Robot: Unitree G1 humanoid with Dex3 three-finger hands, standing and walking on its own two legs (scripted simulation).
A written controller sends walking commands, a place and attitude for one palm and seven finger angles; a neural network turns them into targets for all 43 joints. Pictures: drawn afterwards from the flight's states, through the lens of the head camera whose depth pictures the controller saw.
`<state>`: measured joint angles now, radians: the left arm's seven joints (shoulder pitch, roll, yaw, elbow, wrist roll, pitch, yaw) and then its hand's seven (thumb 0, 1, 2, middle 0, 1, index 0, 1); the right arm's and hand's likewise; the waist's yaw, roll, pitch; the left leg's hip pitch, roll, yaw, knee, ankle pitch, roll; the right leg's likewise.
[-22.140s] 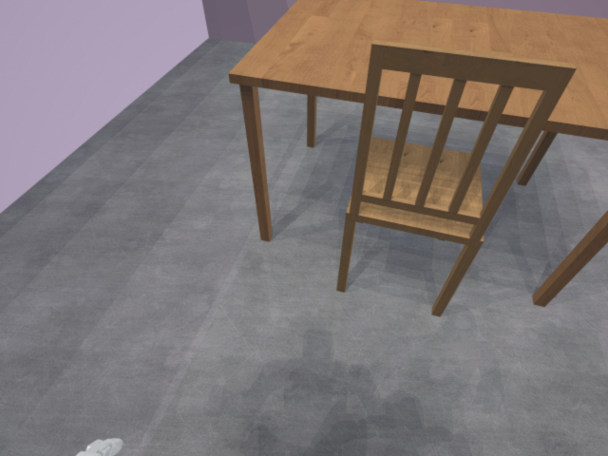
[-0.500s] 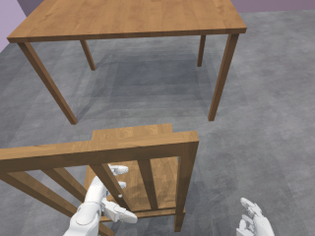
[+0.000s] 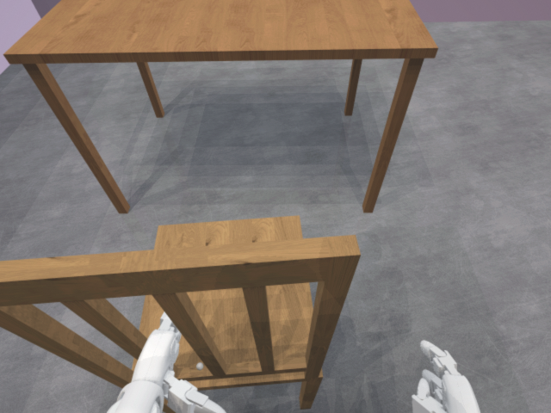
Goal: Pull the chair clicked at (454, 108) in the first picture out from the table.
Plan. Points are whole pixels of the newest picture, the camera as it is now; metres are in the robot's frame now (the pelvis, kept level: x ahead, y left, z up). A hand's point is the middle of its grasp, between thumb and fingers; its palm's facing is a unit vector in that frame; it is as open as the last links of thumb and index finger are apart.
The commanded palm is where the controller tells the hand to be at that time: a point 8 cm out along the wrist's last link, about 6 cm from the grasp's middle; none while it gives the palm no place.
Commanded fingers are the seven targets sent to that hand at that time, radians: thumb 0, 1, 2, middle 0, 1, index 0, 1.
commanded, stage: draw the fingers out of the gap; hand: left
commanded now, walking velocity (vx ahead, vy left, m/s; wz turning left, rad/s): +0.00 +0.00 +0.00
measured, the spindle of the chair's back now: (200, 339) +0.24 +0.12 -0.02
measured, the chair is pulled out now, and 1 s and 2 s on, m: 0.62 0.62 0.61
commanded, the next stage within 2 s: draw the hand back to the body in 0.60 s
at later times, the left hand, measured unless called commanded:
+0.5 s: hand out of the picture +0.12 +0.12 -0.03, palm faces -0.06 -0.99 -0.14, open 17.5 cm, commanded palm +0.09 +0.18 -0.01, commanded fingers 0.00 -0.55 0.20 0.00 0.00 0.00 0.00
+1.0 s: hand out of the picture +0.11 +0.15 +0.02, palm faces +0.04 -1.00 -0.04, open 17.4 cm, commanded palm +0.07 +0.21 +0.05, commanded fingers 0.00 -0.55 0.20 0.00 0.00 0.00 0.00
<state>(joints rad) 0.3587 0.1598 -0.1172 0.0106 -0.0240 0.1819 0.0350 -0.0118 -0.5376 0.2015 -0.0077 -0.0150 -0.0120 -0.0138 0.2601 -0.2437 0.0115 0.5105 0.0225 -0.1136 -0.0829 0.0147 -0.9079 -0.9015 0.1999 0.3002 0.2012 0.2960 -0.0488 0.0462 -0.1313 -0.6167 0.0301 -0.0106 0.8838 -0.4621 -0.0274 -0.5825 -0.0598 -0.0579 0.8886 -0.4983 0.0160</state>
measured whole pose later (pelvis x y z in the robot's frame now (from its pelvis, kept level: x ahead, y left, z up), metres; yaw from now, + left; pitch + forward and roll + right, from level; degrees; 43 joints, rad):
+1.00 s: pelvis -0.03 +0.01 -0.04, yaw +1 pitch +13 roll -2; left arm 0.82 0.19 -0.09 -0.38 -0.13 -0.26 -0.06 -0.01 -0.54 0.20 0.00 0.00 -0.02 -0.01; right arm 0.22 -0.18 -0.02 0.48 0.05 -0.18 -0.08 0.02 -0.91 -0.90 0.20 0.30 0.20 0.30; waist 0.02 0.04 -0.16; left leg -0.84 0.03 -0.05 1.15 -0.53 -0.02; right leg -0.77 -0.06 -0.08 1.11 -0.56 0.02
